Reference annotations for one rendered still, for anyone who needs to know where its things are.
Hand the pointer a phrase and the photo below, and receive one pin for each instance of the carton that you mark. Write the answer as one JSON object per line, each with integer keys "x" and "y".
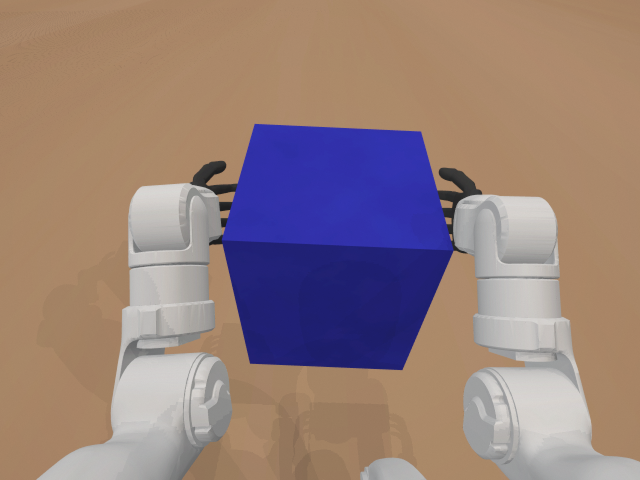
{"x": 336, "y": 243}

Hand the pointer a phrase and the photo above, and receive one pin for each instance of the right robot thigh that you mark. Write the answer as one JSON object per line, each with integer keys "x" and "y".
{"x": 391, "y": 469}

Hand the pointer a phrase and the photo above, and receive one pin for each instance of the robot right upper arm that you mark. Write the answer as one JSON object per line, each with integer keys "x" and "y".
{"x": 533, "y": 424}

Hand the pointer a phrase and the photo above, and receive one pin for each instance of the robot left forearm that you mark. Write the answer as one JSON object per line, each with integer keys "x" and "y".
{"x": 169, "y": 231}

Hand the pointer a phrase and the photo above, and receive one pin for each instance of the left robot hand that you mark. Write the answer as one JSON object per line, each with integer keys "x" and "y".
{"x": 203, "y": 176}

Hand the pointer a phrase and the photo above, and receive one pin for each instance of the robot left upper arm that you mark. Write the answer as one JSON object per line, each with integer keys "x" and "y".
{"x": 166, "y": 409}

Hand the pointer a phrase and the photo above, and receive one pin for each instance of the robot right forearm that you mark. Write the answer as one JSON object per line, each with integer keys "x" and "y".
{"x": 514, "y": 243}

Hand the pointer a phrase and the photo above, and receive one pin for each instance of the right robot hand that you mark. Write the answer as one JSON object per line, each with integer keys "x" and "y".
{"x": 465, "y": 184}

